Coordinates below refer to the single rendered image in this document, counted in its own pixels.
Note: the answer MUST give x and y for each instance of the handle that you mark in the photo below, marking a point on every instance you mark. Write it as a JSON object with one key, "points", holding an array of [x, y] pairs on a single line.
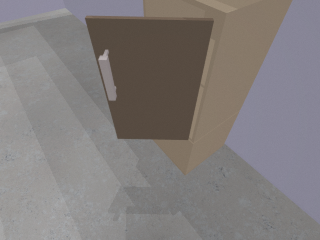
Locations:
{"points": [[105, 67]]}

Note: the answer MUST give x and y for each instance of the cupboard door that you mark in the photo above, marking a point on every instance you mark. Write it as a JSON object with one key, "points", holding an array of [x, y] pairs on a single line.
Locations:
{"points": [[157, 65]]}

